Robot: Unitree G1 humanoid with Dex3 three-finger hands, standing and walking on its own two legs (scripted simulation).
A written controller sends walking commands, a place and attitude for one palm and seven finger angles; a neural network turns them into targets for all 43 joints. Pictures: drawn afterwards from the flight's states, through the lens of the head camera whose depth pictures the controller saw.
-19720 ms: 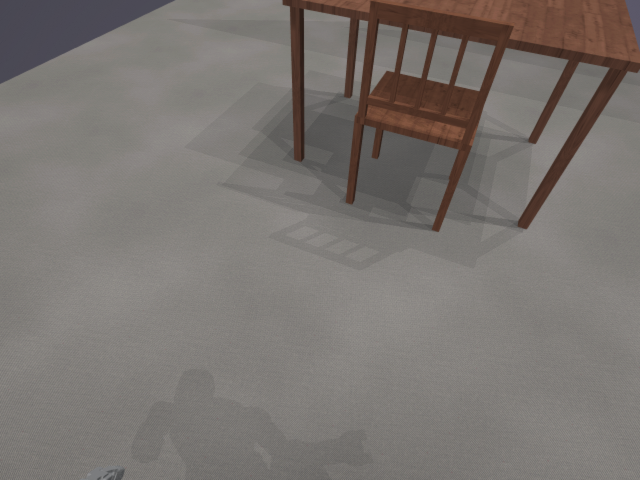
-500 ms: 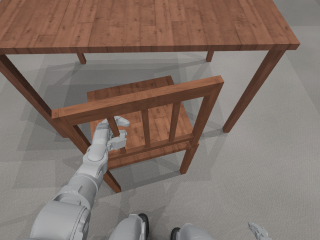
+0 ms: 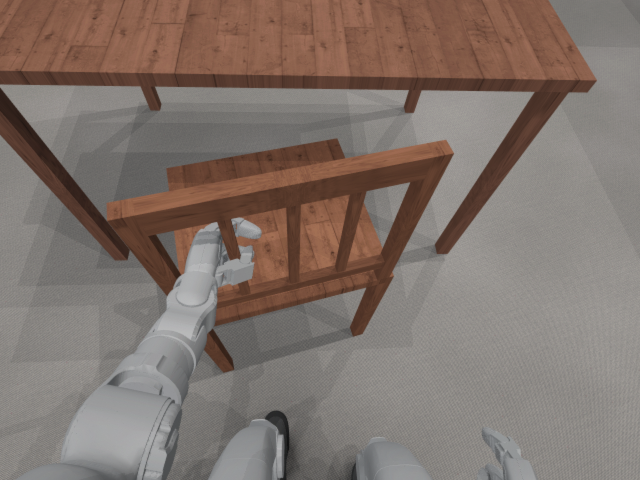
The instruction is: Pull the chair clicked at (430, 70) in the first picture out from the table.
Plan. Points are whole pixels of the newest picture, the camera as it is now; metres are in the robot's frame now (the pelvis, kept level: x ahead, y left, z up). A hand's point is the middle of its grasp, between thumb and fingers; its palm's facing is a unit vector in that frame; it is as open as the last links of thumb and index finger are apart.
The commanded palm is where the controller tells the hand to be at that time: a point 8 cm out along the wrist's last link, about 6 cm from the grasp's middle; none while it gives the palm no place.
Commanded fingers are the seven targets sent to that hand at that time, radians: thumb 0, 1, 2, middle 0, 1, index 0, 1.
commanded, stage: step backward, pulling the chair out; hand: left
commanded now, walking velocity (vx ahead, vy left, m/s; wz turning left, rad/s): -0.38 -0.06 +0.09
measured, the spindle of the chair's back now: (293, 246) +0.44 +0.05 -0.09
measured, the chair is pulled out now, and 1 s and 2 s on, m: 0.15 0.31 0.45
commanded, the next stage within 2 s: none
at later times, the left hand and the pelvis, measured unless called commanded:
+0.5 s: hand (252, 302) +0.33 +0.10 -0.05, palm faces +0.03 -0.99 -0.15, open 5.0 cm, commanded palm +0.33 +0.15 -0.05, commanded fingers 0.00 0.90 0.90 -0.50 -1.45 -0.50 -1.45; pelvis -0.06 -0.04 +0.00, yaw +2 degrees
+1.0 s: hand (242, 383) +0.23 +0.10 -0.05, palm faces +0.02 -0.99 -0.15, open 5.0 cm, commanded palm +0.24 +0.15 -0.05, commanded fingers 0.00 0.90 0.90 -0.50 -1.45 -0.50 -1.45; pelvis -0.15 -0.04 +0.00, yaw +2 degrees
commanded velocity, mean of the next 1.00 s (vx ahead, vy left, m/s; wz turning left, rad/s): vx -0.38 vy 0.07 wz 0.05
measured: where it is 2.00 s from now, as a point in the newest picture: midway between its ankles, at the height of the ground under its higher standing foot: outside the picture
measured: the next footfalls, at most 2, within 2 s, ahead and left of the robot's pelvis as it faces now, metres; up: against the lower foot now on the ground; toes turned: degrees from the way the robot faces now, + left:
right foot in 0.16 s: -0.02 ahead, -0.20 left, +0.00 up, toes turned +0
left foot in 0.38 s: +0.03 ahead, +0.07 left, +0.00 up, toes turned +0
